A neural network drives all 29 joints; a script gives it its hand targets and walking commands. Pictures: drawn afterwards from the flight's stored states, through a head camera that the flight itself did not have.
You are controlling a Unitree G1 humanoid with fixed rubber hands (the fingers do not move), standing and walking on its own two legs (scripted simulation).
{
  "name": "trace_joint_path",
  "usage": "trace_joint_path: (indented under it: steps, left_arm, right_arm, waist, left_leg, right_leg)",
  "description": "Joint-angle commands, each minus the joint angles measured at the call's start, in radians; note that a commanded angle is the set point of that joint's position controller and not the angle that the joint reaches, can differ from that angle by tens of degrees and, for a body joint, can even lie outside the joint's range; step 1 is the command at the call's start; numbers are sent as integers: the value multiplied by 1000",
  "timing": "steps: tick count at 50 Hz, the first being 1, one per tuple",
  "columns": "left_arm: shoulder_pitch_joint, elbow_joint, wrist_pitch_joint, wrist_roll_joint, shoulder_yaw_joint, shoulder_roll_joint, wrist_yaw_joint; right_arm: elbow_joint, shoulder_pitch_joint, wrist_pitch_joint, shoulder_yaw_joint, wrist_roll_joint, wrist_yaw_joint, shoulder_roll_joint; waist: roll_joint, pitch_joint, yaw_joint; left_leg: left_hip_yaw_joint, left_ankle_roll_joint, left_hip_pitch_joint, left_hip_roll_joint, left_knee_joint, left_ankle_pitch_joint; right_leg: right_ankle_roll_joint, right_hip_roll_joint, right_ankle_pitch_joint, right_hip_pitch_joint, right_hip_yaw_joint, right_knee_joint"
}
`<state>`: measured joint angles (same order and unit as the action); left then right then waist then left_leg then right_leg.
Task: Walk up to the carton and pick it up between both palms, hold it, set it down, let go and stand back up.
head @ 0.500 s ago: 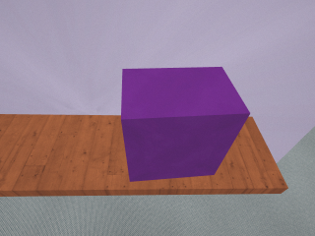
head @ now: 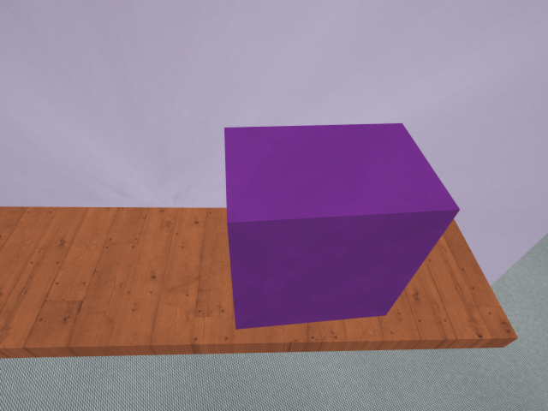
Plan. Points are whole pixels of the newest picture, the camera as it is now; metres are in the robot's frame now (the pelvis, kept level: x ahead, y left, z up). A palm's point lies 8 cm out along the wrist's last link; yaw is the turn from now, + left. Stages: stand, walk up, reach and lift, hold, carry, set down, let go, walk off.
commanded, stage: walk up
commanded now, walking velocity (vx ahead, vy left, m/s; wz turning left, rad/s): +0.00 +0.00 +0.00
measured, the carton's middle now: (314, 232) +0.36 -0.07 +0.07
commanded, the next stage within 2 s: stand in 0.28 s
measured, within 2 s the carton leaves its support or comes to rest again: neither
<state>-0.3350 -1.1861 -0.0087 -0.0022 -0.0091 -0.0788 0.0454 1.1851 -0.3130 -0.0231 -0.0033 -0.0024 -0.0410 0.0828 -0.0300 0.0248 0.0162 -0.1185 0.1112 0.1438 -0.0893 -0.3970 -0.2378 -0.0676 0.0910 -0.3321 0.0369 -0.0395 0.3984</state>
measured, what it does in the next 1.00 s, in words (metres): stands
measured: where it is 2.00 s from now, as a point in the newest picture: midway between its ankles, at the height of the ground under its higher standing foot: outside the picture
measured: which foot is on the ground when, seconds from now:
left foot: down 0.00-1.00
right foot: down 0.00-1.00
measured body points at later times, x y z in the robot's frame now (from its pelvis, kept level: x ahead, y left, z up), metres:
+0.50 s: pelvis +0.00 -0.01 +0.00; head +0.00 -0.02 +0.45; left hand -0.05 +0.18 -0.16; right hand -0.04 -0.22 -0.17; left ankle -0.01 +0.04 -0.74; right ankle -0.06 -0.15 -0.74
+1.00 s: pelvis +0.01 -0.03 +0.00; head +0.02 -0.03 +0.45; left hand -0.03 +0.16 -0.16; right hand -0.02 -0.23 -0.16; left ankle -0.01 +0.04 -0.74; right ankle -0.06 -0.15 -0.74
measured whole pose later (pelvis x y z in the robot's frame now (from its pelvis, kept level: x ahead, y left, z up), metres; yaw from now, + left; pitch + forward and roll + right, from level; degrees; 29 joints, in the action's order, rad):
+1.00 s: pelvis +0.01 -0.03 +0.00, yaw +0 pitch -1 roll +0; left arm -0.33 -1.19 -0.02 -0.01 0.00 -0.06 0.05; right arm 1.19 -0.30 -0.03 0.00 0.00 -0.04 0.09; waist 0.00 0.04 0.01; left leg -0.09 0.06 0.13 -0.04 -0.40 -0.25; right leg -0.01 0.03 -0.32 0.02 -0.07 0.37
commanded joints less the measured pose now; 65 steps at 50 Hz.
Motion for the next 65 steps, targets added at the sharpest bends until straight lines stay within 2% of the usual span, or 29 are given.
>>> trace_joint_path:
  steps: [1,5,6,7,9,12,13,14,15,16,17,18,20,21,23,25,27,29,31,32,33,37,38,39,41,43,44,48,65]
  left_arm:
    - [-128,-2,5,3,18,-74,7]
    - [-118,-2,10,-1,17,-72,8]
    - [-112,2,12,3,19,-70,8]
    - [-112,-1,14,1,18,-61,7]
    - [-128,-6,16,2,16,-59,8]
    - [-131,-7,11,2,7,-50,8]
    - [-53,28,50,-9,103,-270,12]
    - [-112,20,39,8,24,-47,9]
    - [-156,4,34,8,14,-7,4]
    - [-149,4,24,5,9,-4,3]
    - [-142,-2,13,-4,10,-10,2]
    - [-137,6,8,-10,16,-51,6]
    - [-127,8,1,-9,20,-77,10]
    - [-118,-1,-1,-6,16,-60,8]
    - [-112,2,-10,-10,19,-63,7]
    - [-101,10,-15,-13,13,-51,8]
    - [-113,1,-13,-9,11,-45,8]
    - [-124,-3,-15,-9,8,-37,6]
    - [-126,-5,-17,-8,9,-44,6]
    - [-127,-1,-19,-8,4,-36,6]
    - [-104,2,-20,-9,7,-55,6]
    - [-124,0,-30,-5,10,-44,6]
    - [-127,6,-28,-8,10,-46,6]
    - [-120,3,-25,-8,13,-51,5]
    - [-119,6,-24,-9,12,-37,4]
    - [-120,-1,-27,-6,16,-44,5]
    - [-128,-10,-21,-10,16,-46,7]
    - [-139,-14,-14,-10,13,-35,7]
    - [-112,-15,-9,-7,15,-59,10]
  right_arm:
    - [-6,-103,-3,15,-2,-11,102]
    - [3,-124,3,20,0,-13,101]
    - [6,-121,4,16,-1,-11,95]
    - [4,-114,4,17,-1,-11,94]
    - [-6,-91,6,17,-2,-9,102]
    - [-10,-89,6,22,-3,-5,101]
    - [-72,-151,6,76,-21,-33,266]
    - [10,-191,6,29,2,-18,154]
    - [-9,-120,7,16,-3,-12,101]
    - [-32,-59,10,22,-2,-9,96]
    - [-40,-35,12,26,-5,-6,95]
    - [-54,-32,10,32,-6,-5,105]
    - [-30,-82,9,20,2,2,73]
    - [-31,-69,7,19,5,4,68]
    - [-33,-66,3,21,0,3,82]
    - [-26,-92,0,25,2,5,94]
    - [-20,-92,3,23,6,6,87]
    - [-28,-69,3,20,-1,4,94]
    - [-30,-81,2,20,1,5,92]
    - [-25,-79,1,20,3,6,96]
    - [-17,-83,-1,16,5,7,82]
    - [-19,-71,-7,14,1,3,77]
    - [-11,-76,-7,15,2,3,80]
    - [-12,-79,-8,15,2,4,75]
    - [-9,-75,-10,14,3,-1,81]
    - [-5,-84,-14,17,2,-1,91]
    - [-4,-84,-13,15,-3,-5,74]
    - [-3,-92,-12,15,-3,-8,78]
    - [-4,-88,-13,21,-2,-12,74]
  waist:
    - [31,44,-4]
    - [49,63,13]
    - [21,78,10]
    - [40,97,6]
    - [-1,105,-2]
    - [7,119,5]
    - [-110,213,93]
    - [95,10,17]
    - [99,58,-10]
    - [75,91,-28]
    - [74,53,-21]
    - [78,73,-16]
    - [30,91,10]
    - [-12,114,0]
    - [-39,92,0]
    - [-4,99,17]
    - [-36,120,15]
    - [-15,136,2]
    - [-35,120,5]
    - [-3,130,4]
    - [-3,126,12]
    - [15,101,2]
    - [37,85,5]
    - [3,91,9]
    - [33,82,-2]
    - [26,48,3]
    - [-5,116,-8]
    - [-10,109,-11]
    - [24,78,-11]
  left_leg:
    - [206,-74,-106,214,84,428]
    - [210,-92,-107,216,100,407]
    - [222,-89,-79,221,106,403]
    - [213,-91,-61,217,114,373]
    - [216,-87,-53,214,122,303]
    - [208,-78,-38,200,127,214]
    - [450,-55,-154,484,9,899]
    - [318,11,-61,374,114,591]
    - [284,-17,3,323,145,331]
    - [211,-38,27,234,153,130]
    - [187,-33,48,201,163,-6]
    - [187,-46,92,194,156,-8]
    - [175,-53,96,174,149,28]
    - [157,-50,63,178,131,59]
    - [162,-46,-12,183,94,170]
    - [156,-46,10,180,85,220]
    - [162,-42,23,182,97,142]
    - [152,-46,-3,188,87,153]
    - [150,-48,3,187,89,148]
    - [149,-50,21,180,90,150]
    - [147,-51,15,180,93,167]
    - [142,-50,-6,187,70,247]
    - [146,-51,-7,184,70,243]
    - [147,-51,0,185,74,248]
    - [139,-54,-24,185,72,274]
    - [136,-50,-44,195,56,343]
    - [157,-42,-19,194,58,340]
    - [156,-37,-35,200,55,349]
    - [156,-34,-84,202,44,438]
  right_leg:
    - [43,13,140,129,0,-44]
    - [39,18,112,144,-4,-36]
    - [35,13,108,143,-13,-35]
    - [35,16,112,141,-7,-36]
    - [32,19,115,143,-11,-43]
    - [40,20,108,151,4,-60]
    - [-29,-48,-65,442,-99,298]
    - [30,16,-120,192,-16,153]
    - [35,10,-41,134,-11,51]
    - [53,13,59,119,-5,-27]
    - [65,8,97,91,-9,-41]
    - [60,17,143,56,6,-53]
    - [71,37,160,67,38,-69]
    - [77,33,142,118,43,-86]
    - [80,30,197,122,45,-103]
    - [82,42,247,98,46,-101]
    - [83,34,187,115,47,-105]
    - [86,37,184,153,54,-120]
    - [89,32,179,136,51,-123]
    - [90,37,185,132,57,-126]
    - [99,43,207,119,65,-120]
    - [95,39,273,95,57,-112]
    - [93,37,271,88,54,-114]
    - [91,31,252,82,45,-112]
    - [93,30,286,85,51,-107]
    - [96,42,346,64,45,-92]
    - [89,38,321,91,39,-89]
    - [88,36,299,96,40,-91]
    - [83,36,308,80,34,-80]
